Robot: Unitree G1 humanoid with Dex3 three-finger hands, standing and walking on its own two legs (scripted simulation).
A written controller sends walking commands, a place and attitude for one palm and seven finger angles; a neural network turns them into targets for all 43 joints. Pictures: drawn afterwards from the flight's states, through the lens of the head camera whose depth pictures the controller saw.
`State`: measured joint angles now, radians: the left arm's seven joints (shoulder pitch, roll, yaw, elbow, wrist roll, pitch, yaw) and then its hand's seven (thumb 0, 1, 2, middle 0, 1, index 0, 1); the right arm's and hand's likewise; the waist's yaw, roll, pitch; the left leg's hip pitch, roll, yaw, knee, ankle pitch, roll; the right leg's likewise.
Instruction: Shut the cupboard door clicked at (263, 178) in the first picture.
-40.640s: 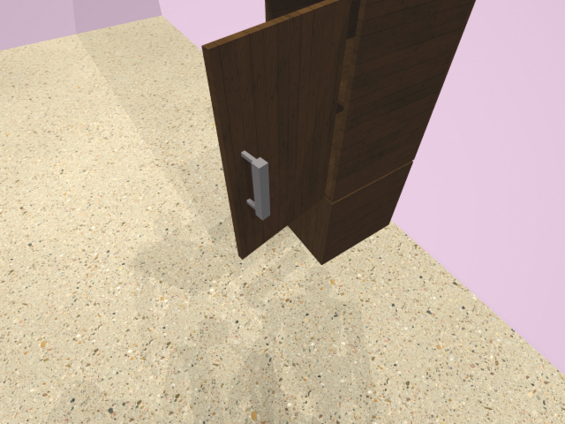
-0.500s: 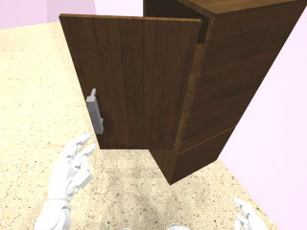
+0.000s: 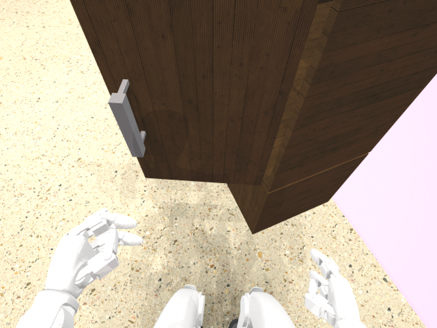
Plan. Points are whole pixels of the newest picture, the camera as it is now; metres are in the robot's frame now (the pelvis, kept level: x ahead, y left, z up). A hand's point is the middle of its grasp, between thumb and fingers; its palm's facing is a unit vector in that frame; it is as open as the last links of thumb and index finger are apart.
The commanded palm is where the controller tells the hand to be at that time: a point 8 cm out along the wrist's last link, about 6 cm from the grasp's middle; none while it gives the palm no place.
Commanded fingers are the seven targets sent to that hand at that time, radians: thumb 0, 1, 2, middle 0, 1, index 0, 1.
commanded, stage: raise the hand and make a fist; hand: left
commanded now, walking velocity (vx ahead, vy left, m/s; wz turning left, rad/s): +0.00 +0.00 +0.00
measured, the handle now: (132, 120) +0.49 +0.21 +0.05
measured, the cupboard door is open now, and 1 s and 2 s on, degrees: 63 63 63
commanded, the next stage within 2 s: bring the fist close to the handle in 1.12 s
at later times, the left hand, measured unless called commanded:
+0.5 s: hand (75, 248) +0.23 +0.23 +0.07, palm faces +0.02 -1.00 -0.02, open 3.0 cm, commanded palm +0.20 +0.28 +0.06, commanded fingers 0.00 0.90 0.90 -1.30 -1.50 -1.30 -1.50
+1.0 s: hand (84, 244) +0.24 +0.23 +0.06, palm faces -0.02 -1.00 -0.01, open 3.1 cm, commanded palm +0.22 +0.28 +0.06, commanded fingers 0.00 0.90 0.90 -1.30 -1.50 -1.30 -1.50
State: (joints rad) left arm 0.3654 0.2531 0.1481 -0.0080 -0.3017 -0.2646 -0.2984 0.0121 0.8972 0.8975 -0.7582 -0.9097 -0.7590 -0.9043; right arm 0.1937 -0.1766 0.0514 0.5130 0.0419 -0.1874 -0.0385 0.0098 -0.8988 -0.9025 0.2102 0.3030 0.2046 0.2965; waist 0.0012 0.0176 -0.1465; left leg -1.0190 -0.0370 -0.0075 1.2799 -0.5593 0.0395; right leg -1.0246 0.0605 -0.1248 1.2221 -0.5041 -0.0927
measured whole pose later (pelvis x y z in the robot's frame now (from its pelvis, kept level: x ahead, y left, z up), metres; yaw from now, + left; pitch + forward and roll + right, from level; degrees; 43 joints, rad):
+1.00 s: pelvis +0.01 +0.04 +0.01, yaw -1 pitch +17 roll -4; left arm 0.40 0.26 0.13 -0.04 -0.28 -0.41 -0.23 0.02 0.90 0.90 -1.30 -1.50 -1.30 -1.50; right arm 0.26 -0.25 0.02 0.48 0.02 -0.14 -0.03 0.01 -0.90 -0.90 0.21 0.30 0.20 0.30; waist 0.00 0.01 -0.17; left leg -0.98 -0.06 0.01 1.23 -0.56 0.09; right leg -0.97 0.05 -0.10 1.16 -0.49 -0.04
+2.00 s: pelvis +0.02 +0.02 +0.01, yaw -1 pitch +19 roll -2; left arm -0.07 0.22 0.11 0.32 -0.22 -0.45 -0.15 0.01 0.90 0.90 -1.30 -1.50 -1.30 -1.50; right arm 0.24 -0.26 0.02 0.57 0.02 -0.08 -0.02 0.01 -0.90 -0.90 0.21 0.30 0.20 0.30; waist -0.03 0.02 -0.17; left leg -0.98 -0.05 0.02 1.20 -0.55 0.08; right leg -0.99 0.05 -0.09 1.15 -0.49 -0.06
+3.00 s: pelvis +0.01 +0.02 +0.02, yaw -1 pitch +20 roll -1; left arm -0.47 0.28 0.17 0.79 -0.17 -0.52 -0.19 0.01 0.90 0.90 -1.31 -1.50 -1.30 -1.50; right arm 0.24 -0.26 0.02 0.62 0.02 -0.02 -0.01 0.00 -0.90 -0.90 0.21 0.30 0.20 0.30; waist -0.06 0.00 -0.15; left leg -1.00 -0.05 0.02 1.18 -0.52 0.07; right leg -1.02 0.06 -0.08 1.14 -0.47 -0.07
